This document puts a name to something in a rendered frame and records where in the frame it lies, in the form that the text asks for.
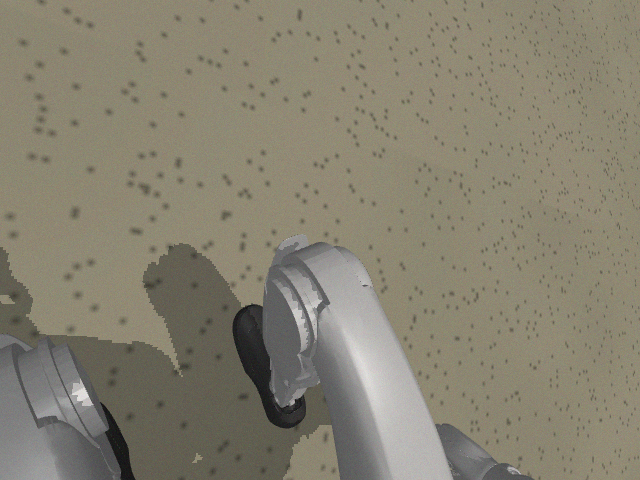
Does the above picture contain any right robot foot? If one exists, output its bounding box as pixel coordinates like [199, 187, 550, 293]
[233, 305, 306, 428]

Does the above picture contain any right robot arm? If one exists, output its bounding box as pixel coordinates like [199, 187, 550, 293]
[482, 463, 534, 480]

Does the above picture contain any right robot hand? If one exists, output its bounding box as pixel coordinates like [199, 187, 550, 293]
[435, 423, 499, 480]

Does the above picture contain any left robot foot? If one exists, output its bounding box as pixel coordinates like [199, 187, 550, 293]
[100, 402, 135, 480]

